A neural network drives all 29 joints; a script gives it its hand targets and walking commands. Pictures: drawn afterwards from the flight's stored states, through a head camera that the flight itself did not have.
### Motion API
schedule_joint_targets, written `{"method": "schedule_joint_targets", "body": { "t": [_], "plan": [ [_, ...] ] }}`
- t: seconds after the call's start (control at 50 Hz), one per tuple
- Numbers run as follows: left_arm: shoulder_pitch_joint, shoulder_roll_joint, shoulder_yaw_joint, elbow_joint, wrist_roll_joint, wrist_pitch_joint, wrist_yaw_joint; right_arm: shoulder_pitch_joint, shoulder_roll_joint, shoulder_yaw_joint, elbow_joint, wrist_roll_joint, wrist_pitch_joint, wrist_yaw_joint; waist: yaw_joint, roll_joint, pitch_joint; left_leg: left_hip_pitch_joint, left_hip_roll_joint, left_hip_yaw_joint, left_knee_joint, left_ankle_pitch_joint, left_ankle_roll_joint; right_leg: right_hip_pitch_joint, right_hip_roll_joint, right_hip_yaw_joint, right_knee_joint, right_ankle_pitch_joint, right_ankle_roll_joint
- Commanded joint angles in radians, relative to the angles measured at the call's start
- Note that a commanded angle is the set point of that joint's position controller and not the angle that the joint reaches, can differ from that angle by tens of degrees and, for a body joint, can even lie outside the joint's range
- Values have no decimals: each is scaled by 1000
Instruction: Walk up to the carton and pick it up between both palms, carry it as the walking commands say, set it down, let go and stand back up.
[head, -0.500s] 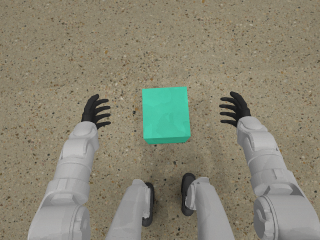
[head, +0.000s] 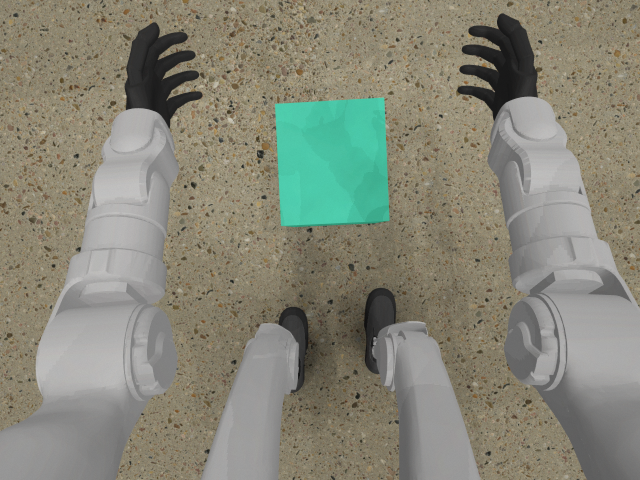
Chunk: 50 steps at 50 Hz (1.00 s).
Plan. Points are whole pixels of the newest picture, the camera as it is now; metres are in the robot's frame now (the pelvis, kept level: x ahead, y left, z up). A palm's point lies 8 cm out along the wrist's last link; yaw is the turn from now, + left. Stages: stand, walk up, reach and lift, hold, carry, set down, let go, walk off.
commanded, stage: reach and lift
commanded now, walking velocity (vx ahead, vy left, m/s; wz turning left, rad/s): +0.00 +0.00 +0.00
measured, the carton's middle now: (332, 172) +0.50 +0.02 -0.53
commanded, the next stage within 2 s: none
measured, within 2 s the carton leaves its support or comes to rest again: neither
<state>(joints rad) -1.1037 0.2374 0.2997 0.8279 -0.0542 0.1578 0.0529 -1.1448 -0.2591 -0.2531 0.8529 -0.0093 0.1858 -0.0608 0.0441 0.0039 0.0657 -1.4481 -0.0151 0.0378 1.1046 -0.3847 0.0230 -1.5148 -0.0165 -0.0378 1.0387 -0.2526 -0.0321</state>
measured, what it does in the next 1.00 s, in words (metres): lowers itself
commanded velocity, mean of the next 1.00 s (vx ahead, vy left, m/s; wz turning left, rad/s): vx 0.00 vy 0.00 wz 0.00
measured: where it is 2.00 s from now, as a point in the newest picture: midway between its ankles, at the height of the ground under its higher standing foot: (336, 354)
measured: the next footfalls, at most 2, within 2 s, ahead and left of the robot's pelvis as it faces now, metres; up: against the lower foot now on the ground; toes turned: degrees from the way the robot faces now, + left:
none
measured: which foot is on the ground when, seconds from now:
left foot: down 0.00-1.00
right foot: down 0.00-1.00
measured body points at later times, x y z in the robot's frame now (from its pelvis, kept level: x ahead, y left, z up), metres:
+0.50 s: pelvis -0.01 -0.01 -0.10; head +0.33 +0.00 +0.18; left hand +0.51 +0.21 -0.25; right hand +0.53 -0.17 -0.26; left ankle +0.04 +0.11 -0.62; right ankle +0.09 -0.11 -0.62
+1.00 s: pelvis -0.06 -0.01 -0.23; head +0.32 +0.00 +0.01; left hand +0.51 +0.19 -0.39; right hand +0.52 -0.16 -0.40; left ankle +0.04 +0.11 -0.62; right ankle +0.09 -0.11 -0.62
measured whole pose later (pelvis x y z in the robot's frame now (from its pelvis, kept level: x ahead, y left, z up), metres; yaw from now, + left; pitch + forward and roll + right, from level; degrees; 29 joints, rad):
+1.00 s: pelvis -0.06 -0.01 -0.23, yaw +3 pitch +31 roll +2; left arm -1.51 0.36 0.10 0.99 -0.24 0.20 0.18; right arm -1.52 -0.40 -0.06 1.03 0.25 0.20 -0.16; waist 0.01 -0.01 0.52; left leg -1.95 -0.04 0.03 2.05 -0.63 0.01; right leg -2.04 0.00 0.00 1.98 -0.48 -0.02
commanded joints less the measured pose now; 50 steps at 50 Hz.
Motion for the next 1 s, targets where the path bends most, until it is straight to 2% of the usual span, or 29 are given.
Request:
{"method": "schedule_joint_targets", "body": {
  "t": [0.0,0.04,0.08,0.1,0.16,0.2,0.22,0.24,0.28,0.3,0.32,0.36,0.42,0.44,0.46,0.5,0.56,0.62,0.68,0.7,0.72,0.74,0.76,0.78,0.8,0.86,0.94,0.96,0.98],
  "plan": [
    [-255,128,35,-152,24,-48,2,-294,-119,-38,-154,-38,-52,5,-2,-65,-1351,368,-69,-33,-88,510,-43,953,85,66,75,582,33],
    [-243,120,48,-144,47,-54,2,-275,-96,-48,-132,-50,-61,11,4,-74,-1300,346,-67,-34,-85,510,-47,890,85,63,72,563,41],
    [-235,106,56,-119,68,-60,2,-258,-90,-65,-112,-59,-73,18,2,-42,-1267,368,-65,-39,-69,515,-50,785,85,59,75,518,44],
    [-240,90,50,-111,70,-66,5,-265,-77,-68,-95,-59,-80,22,6,-54,-1218,337,-62,-48,-68,498,-51,723,87,57,79,483,45],
    [-270,83,56,-91,83,-81,8,-288,-73,-88,-73,-72,-99,22,-7,-40,-1162,292,-64,-51,-18,462,-54,583,85,55,113,419,46],
    [-285,84,52,-82,87,-84,15,-295,-82,-99,-58,-68,-107,19,-10,-8,-1155,285,-65,-51,32,446,-58,502,86,50,158,382,45],
    [-296,77,46,-78,78,-84,15,-302,-79,-92,-58,-63,-109,17,-15,-15,-1152,269,-67,-52,52,434,-56,476,88,47,173,362,45],
    [-309,87,46,-83,74,-82,21,-329,-91,-89,-73,-61,-110,15,-17,-28,-1183,246,-70,-45,86,410,-58,489,91,49,204,356,45],
    [-338,106,29,-101,63,-81,30,-339,-109,-86,-80,-46,-108,3,-15,-5,-1249,212,-76,-33,143,403,-64,497,95,50,268,376,43],
    [-341,111,18,-94,48,-83,35,-332,-105,-75,-69,-35,-108,0,-21,-24,-1261,183,-76,-35,170,386,-60,481,97,46,295,367,46],
    [-354,127,15,-127,35,-84,38,-354,-114,-61,-114,-23,-108,-9,-14,-27,-1332,178,-83,-22,206,405,-61,520,98,51,326,404,46],
    [-361,142,-16,-105,9,-73,49,-364,-135,-45,-100,1,-98,-20,-20,-16,-1363,148,-84,-15,257,368,-62,506,100,42,383,376,46],
    [-403,160,-56,-164,-39,-59,63,-394,-155,-13,-149,40,-82,-39,-25,-22,-1468,130,-86,-3,334,345,-65,525,102,35,453,366,45],
    [-399,175,-60,-116,-45,-50,66,-406,-155,4,-129,56,-72,-44,-16,-32,-1443,99,-84,1,354,298,-59,502,100,35,472,322,47],
    [-414,181,-69,-148,-58,-46,72,-410,-167,5,-142,61,-66,-48,-26,-34,-1469,101,-83,-3,365,291,-61,504,103,25,494,315,46],
    [-440,191,-95,-169,-90,-34,81,-454,-182,34,-177,97,-54,-56,-18,-43,-1525,104,-83,1,405,282,-57,508,99,25,529,304,46],
    [-505,226,-113,-191,-110,-11,99,-527,-223,54,-193,139,-32,-69,-7,-22,-1590,147,-76,-4,455,240,-54,466,94,14,585,223,44],
    [-596,260,-129,-245,-137,21,116,-611,-248,103,-225,192,0,-84,-8,-38,-1711,179,-71,1,509,188,-47,536,80,19,640,187,41],
    [-667,287,-158,-257,-171,45,124,-697,-272,139,-246,235,25,-103,-14,-44,-1799,206,-68,5,562,175,-42,635,74,31,698,192,30],
    [-686,311,-152,-299,-171,49,130,-701,-282,132,-280,250,32,-108,-14,-25,-1831,224,-66,9,587,249,-48,675,78,39,727,284,26],
    [-682,320,-148,-346,-173,47,140,-687,-303,113,-338,241,29,-119,-29,-30,-1875,222,-69,11,615,308,-46,702,82,38,760,364,27],
    [-662,322,-145,-267,-164,51,145,-661,-315,107,-260,220,30,-121,-32,-33,-1762,145,-66,15,634,268,-44,638,82,37,779,332,32],
    [-669,316,-149,-193,-168,55,143,-674,-322,111,-190,211,33,-121,-27,-31,-1640,84,-62,15,636,191,-39,555,81,36,783,231,35],
    [-682,308,-156,-179,-168,53,144,-697,-315,114,-189,221,29,-120,-24,-21,-1578,67,-58,11,636,162,-36,506,81,34,789,184,35],
    [-700,308,-151,-208,-169,45,145,-712,-306,129,-202,232,23,-118,-11,-23,-1596,72,-58,14,647,160,-38,517,79,41,795,177,33],
    [-706,293,-156,-81,-169,27,142,-714,-281,158,-68,247,6,-109,7,-26,-1450,-5,-50,16,681,108,-36,407,70,38,829,111,32],
    [-737,256,-187,48,-190,-12,124,-747,-271,178,60,254,-39,-96,-12,-39,-1308,-79,-41,1,732,71,-36,297,58,35,880,61,33],
    [-752,262,-189,24,-192,-23,123,-771,-271,181,36,261,-51,-94,-8,-40,-1327,-69,-40,-1,742,88,-36,304,56,33,895,77,34],
    [-760,264,-190,58,-194,-32,120,-774,-279,186,72,260,-60,-91,-10,-42,-1300,-79,-40,2,760,87,-38,289,52,34,906,72,34]
  ]
}}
